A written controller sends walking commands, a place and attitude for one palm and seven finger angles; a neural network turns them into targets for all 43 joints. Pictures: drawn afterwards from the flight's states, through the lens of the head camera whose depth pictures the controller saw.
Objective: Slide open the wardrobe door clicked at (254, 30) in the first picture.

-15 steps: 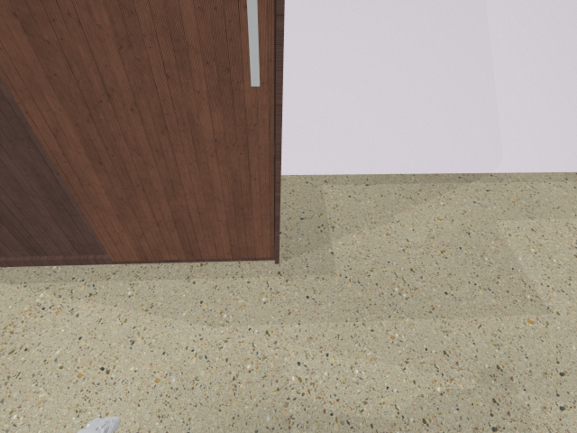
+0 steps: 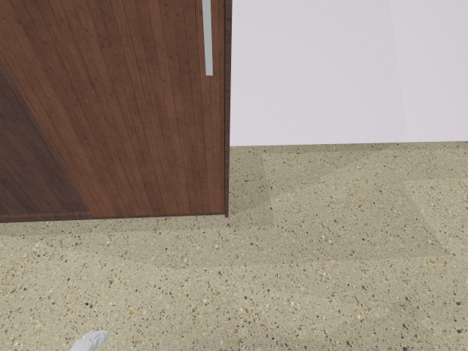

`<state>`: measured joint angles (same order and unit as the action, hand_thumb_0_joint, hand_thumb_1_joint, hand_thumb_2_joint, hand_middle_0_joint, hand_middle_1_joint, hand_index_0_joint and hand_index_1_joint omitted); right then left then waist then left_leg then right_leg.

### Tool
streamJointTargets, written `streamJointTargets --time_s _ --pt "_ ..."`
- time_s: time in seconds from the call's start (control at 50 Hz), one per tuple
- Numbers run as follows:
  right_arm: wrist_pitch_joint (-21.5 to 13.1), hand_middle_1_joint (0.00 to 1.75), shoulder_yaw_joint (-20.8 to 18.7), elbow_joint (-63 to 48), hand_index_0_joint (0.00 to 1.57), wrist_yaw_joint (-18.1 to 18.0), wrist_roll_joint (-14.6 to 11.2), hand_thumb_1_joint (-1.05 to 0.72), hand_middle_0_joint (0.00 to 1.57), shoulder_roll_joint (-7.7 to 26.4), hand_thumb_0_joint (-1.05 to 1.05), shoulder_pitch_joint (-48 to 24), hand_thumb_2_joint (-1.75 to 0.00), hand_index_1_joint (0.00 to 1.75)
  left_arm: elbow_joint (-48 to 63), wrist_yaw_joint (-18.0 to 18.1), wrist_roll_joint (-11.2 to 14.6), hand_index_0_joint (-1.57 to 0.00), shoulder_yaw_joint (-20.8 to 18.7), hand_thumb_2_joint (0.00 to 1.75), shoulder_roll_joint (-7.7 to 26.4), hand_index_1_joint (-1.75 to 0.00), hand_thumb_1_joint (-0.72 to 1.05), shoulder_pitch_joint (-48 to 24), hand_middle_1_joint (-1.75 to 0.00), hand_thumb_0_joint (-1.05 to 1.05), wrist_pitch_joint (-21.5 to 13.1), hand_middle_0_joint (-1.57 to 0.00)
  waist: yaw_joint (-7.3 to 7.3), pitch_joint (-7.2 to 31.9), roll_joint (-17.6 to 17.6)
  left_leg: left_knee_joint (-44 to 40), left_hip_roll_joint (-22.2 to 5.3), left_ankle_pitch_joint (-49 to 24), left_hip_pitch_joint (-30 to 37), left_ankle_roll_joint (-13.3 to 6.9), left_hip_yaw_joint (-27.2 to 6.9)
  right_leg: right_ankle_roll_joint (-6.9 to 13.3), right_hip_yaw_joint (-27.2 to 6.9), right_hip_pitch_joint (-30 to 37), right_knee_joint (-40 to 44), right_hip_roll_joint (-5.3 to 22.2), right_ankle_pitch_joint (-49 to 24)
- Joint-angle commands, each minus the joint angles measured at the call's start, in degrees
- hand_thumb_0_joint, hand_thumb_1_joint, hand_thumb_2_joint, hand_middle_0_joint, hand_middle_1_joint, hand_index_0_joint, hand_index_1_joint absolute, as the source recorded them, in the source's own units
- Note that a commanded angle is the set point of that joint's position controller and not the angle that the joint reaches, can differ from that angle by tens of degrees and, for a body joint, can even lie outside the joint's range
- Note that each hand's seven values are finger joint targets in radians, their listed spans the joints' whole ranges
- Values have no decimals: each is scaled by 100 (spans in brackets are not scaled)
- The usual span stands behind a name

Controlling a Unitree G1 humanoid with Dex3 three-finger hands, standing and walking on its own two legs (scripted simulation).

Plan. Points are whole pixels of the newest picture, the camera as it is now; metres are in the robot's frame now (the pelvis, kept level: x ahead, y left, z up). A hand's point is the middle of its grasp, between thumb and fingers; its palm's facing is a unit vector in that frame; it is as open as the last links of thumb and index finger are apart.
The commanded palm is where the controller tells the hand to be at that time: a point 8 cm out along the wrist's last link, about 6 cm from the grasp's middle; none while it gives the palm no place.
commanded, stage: stand and wait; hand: right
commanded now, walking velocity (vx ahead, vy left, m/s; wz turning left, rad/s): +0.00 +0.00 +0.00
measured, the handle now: (208, 36) +0.86 +0.12 +0.16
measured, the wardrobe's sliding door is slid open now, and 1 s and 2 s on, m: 0.00 0.00 0.00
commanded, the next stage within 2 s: look at it before walking up in 0.52 s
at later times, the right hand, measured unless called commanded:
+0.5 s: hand out of the picture +0.06 -0.24 -0.15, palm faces -0.03 +0.94 -0.34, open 7.3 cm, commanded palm none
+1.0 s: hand out of the picture +0.06 -0.24 -0.15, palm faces -0.03 +0.94 -0.33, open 7.3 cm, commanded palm none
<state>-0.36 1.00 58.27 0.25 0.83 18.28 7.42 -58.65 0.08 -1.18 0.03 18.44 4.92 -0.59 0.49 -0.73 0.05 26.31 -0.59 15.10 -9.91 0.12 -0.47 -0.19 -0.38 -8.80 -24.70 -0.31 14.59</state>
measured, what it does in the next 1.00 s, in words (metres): stands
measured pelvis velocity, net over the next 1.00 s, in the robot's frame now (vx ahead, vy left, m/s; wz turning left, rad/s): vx -0.01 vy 0.00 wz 0.00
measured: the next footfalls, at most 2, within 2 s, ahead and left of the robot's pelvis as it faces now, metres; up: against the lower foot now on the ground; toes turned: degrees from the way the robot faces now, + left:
none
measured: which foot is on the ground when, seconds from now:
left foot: down 0.00-1.00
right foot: down 0.00-1.00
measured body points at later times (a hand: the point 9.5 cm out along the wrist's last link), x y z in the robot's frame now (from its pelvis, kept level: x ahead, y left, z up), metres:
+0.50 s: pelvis -0.01 +0.01 +0.00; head +0.00 +0.01 +0.45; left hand +0.06 +0.30 -0.13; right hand +0.06 -0.29 -0.13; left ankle -0.01 +0.12 -0.74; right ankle -0.01 -0.12 -0.74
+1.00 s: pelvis -0.01 +0.00 +0.01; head +0.00 +0.00 +0.45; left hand +0.07 +0.30 -0.13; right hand +0.06 -0.29 -0.13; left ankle -0.01 +0.12 -0.74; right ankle -0.01 -0.12 -0.74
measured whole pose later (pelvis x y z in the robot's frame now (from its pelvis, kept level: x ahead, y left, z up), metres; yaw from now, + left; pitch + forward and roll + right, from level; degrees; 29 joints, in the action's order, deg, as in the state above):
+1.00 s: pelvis -0.01 +0.00 +0.01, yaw +0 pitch -1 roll +0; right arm -0.6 0.5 62.1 0.3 0.8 19.5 8.0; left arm -63.4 0.1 -0.8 0.2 19.1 6.7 -0.7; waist 0.3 -1.7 0.1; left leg 21.4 0.0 11.6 -8.3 -0.1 -0.2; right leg -0.6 -0.6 -7.7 -20.7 0.3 11.6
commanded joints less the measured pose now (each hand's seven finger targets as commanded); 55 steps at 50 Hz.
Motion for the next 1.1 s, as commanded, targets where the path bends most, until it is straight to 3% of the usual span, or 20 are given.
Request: streamJointTargets --time_s 0.0,0.22,1.08 --pt "-132 30 -329 -359 20 -110 -14 -90 20 1289 0 -248 -90 30 319 79 38 -20 -257 90 1182 -30 90 -235 -30 0 -137 -20 -56 399 58 -427 -631 -1395 155 -242 -560 197 -421 65 333 610 -1229" --pt "-138 30 -316 -139 20 -95 -29 -90 20 1315 0 -191 -90 30 47 68 50 -20 -224 90 1194 -30 90 -120 -30 0 -116 -20 -43 255 86 -707 -664 -934 111 -249 -654 156 -433 35 470 618 -872" --pt "-137 30 -295 27 20 -89 -19 -90 20 1296 0 -142 -90 30 -130 74 74 -20 -204 90 1269 -30 90 -99 -30 0 -150 -20 -30 282 -29 -812 -619 -1188 235 -183 -545 160 -538 222 715 715 -1179"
